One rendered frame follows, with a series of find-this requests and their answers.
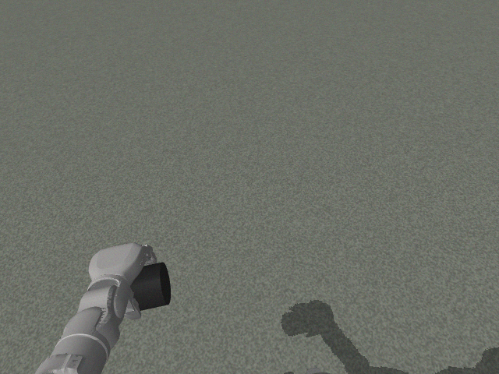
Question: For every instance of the left robot arm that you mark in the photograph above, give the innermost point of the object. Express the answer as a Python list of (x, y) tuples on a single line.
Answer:
[(89, 336)]

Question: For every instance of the can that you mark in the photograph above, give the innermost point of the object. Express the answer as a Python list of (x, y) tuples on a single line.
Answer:
[(152, 288)]

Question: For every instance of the left robot hand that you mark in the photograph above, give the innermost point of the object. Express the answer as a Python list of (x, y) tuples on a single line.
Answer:
[(126, 261)]

